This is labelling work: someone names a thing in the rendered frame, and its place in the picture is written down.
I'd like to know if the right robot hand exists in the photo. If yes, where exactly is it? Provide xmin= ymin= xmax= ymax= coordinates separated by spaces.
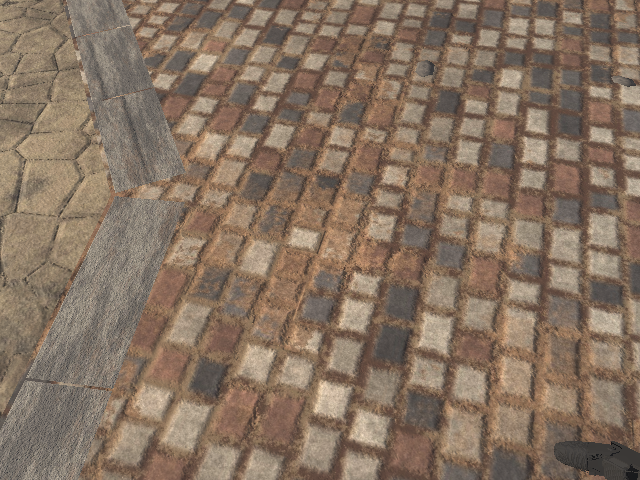
xmin=554 ymin=441 xmax=640 ymax=480

